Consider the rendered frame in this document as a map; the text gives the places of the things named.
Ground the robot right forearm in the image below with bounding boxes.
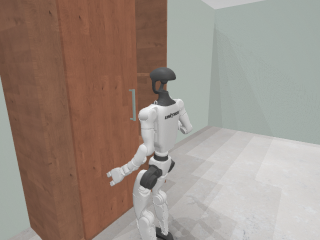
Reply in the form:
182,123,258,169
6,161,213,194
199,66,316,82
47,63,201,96
178,120,182,130

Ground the robot left forearm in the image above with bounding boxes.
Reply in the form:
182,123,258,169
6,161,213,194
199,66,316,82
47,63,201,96
120,145,148,176

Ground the robot left hand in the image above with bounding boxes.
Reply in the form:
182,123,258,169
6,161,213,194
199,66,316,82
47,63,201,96
107,167,125,187

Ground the handle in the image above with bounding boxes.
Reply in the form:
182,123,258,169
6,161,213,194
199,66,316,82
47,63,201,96
129,89,136,121

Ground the wardrobe door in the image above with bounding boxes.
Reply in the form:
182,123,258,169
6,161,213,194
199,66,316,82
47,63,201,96
55,0,140,240
27,0,84,240

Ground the robot right upper arm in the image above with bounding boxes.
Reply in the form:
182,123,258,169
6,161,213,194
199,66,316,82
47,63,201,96
173,99,193,135

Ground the left robot thigh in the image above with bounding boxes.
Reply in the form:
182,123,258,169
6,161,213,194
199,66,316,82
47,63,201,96
132,166,158,227

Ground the robot thigh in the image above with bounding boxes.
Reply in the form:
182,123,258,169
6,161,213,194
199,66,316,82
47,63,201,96
152,159,175,206
132,166,158,227

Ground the robot left upper arm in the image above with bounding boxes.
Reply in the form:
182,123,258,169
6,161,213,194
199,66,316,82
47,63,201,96
138,105,157,157

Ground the right robot thigh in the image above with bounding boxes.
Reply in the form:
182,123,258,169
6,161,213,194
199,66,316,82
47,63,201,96
152,159,175,206

